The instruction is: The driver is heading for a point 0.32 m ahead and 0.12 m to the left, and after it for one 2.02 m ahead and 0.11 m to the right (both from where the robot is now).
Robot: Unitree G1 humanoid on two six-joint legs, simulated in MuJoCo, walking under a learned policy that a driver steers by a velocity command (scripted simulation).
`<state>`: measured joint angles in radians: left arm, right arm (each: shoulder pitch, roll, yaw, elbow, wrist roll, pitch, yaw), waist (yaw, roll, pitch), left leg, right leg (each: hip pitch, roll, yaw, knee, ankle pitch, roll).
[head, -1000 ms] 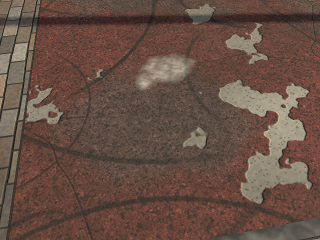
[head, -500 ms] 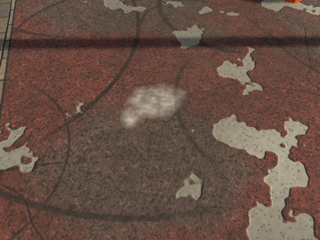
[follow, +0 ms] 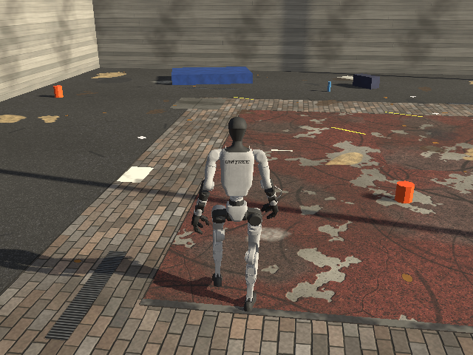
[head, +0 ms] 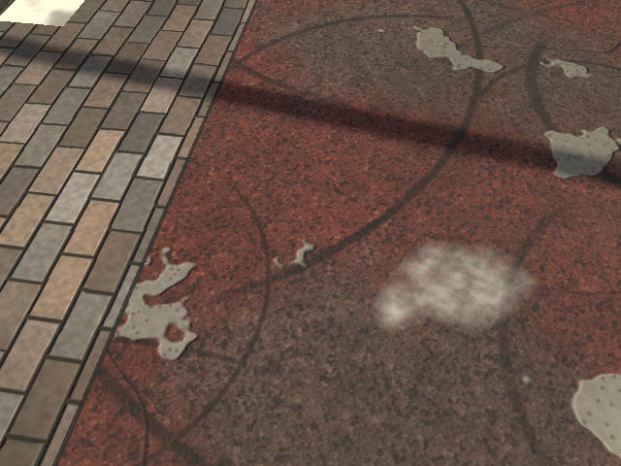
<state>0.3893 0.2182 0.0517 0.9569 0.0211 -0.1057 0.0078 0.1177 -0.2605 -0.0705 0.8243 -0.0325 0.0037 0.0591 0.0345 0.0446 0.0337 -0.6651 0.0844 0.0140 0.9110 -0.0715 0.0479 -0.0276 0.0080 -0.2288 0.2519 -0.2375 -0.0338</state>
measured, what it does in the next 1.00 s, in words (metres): walks ahead: left foot, then right foot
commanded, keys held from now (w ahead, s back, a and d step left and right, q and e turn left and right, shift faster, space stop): w+q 0.16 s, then q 0.20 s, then e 0.64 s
